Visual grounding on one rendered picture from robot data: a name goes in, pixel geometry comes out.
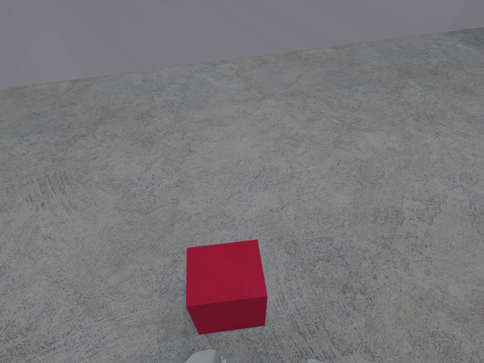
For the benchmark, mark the carton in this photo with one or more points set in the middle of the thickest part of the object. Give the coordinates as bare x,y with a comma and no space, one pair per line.
225,287

